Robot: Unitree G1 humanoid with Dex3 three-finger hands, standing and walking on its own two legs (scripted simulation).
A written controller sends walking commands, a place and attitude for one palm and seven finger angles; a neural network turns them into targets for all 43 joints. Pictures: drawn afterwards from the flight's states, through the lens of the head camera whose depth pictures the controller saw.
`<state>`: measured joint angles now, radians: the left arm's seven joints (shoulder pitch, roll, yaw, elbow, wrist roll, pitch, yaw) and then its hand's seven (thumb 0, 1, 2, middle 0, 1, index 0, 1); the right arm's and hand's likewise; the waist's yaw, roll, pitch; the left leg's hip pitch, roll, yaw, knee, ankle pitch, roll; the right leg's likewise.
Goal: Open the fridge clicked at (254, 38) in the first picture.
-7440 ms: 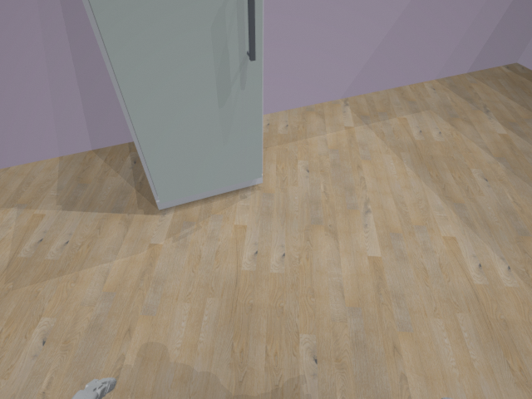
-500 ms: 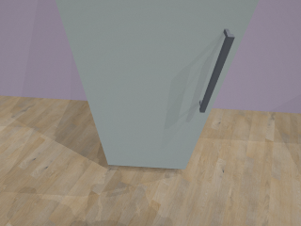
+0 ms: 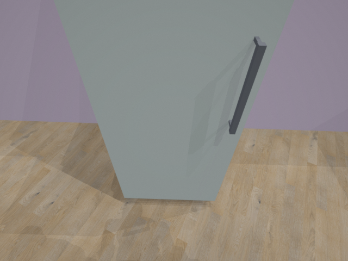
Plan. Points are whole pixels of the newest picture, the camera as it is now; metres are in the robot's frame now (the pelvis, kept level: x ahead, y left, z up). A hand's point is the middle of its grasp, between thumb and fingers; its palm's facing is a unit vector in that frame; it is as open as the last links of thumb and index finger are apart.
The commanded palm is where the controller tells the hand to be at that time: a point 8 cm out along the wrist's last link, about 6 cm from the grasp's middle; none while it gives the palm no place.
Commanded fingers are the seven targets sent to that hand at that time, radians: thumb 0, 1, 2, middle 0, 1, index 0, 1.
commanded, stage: shuffle to correct the standing spot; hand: right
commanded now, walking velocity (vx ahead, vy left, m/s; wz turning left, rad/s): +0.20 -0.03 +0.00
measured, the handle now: (242, 92) +0.53 -0.17 +0.11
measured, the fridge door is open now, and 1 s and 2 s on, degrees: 0 0 0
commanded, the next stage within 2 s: come to a stop and stand still in 0.08 s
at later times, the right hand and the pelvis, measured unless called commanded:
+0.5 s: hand (239, 259) +0.18 -0.16 -0.17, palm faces +0.03 +0.96 -0.27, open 7.3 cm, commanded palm none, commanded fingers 0.00 -0.90 -0.90 0.20 0.30 0.20 0.30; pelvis +0.09 +0.03 -0.01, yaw -2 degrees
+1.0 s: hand out of the picture +0.03 -0.20 -0.18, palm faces +0.11 +0.97 -0.20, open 7.4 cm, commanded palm none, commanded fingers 0.00 -0.90 -0.90 0.20 0.30 0.20 0.30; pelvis +0.04 -0.02 +0.00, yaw -2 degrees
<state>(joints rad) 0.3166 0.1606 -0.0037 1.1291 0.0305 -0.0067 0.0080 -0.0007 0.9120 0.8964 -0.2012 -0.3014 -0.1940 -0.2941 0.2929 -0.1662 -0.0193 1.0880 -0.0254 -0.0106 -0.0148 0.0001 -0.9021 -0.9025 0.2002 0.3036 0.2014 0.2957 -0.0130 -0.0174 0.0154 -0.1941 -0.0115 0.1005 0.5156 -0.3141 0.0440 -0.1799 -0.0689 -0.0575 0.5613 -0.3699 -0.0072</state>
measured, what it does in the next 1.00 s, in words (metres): steps on the spot: left foot, then right foot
